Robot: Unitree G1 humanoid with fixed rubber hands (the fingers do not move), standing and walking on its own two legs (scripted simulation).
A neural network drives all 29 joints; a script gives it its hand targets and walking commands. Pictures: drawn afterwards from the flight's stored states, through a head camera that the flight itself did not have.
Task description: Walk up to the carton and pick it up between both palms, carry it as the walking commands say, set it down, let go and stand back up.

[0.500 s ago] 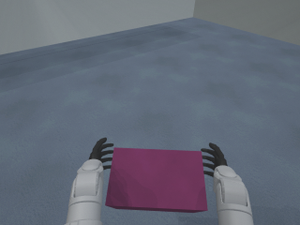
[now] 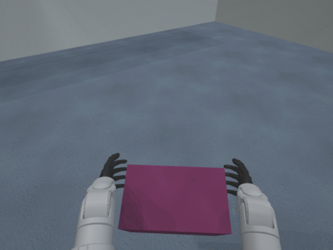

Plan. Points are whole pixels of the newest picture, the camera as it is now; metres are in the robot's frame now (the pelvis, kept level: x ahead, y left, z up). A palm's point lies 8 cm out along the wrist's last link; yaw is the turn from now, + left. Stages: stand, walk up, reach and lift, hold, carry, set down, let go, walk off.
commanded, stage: carry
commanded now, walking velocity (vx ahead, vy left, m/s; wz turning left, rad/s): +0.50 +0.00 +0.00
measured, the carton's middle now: (174, 202) +0.29 +0.00 -0.05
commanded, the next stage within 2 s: none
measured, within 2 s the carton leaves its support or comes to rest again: neither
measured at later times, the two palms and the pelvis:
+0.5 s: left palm (128, 129) +0.43 +0.14 +0.09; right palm (241, 137) +0.42 -0.19 +0.09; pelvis +0.17 -0.02 -0.02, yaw +1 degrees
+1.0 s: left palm (130, 86) +0.73 +0.19 +0.07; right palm (209, 87) +0.73 -0.14 +0.07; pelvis +0.48 +0.03 -0.02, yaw -1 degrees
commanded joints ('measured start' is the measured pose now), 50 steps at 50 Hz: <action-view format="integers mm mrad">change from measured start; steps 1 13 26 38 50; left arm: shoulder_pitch -513 -416 -225 -245 -265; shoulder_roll -901 -908 -840 -825 -918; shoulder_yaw -645 -864 -787 -811 -839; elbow -63 -491 -713 -761 -754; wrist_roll -330 -512 -554 -611 -586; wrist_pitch -5 268 478 496 500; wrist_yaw -275 -153 -9 -48 -50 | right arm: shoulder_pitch -568 -443 -343 -244 -288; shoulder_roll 900 892 824 874 952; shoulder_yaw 673 852 855 810 808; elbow -92 -526 -765 -719 -705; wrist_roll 328 544 622 541 601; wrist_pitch -23 227 476 472 459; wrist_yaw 280 152 44 4 49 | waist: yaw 21 -28 25 23 -18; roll -68 101 -78 -157 32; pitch -73 -119 -276 -78 -303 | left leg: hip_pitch -260 267 -715 -465 189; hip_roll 65 328 121 76 383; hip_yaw -16 -233 -8 206 -219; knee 14 -243 758 221 -187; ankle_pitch -369 112 -171 199 208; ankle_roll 6 197 5 -22 189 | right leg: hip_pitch -26 -581 351 172 -464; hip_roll -149 -54 -436 -231 -142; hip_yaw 158 -84 422 -119 17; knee -134 378 -170 -217 827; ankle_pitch -508 -214 17 338 -142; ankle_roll -70 -1 -275 -143 -11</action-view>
